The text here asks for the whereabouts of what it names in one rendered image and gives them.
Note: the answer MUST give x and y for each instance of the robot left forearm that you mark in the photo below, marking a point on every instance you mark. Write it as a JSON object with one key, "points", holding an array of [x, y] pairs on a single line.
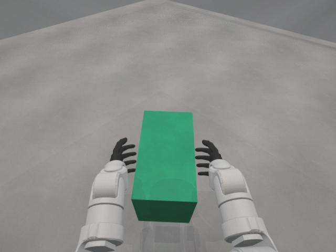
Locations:
{"points": [[103, 230]]}

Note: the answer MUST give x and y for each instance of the left robot hand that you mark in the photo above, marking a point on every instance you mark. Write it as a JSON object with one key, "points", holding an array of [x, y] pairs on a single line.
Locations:
{"points": [[118, 150]]}

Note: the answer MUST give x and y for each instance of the robot right forearm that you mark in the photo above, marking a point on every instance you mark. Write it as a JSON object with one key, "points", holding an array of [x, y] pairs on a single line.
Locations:
{"points": [[241, 225]]}

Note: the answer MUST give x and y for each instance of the right robot hand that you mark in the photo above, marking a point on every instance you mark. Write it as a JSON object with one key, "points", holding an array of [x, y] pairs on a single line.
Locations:
{"points": [[212, 151]]}

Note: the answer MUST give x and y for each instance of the carton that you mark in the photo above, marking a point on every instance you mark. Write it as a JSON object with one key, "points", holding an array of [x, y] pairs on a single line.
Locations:
{"points": [[164, 188]]}

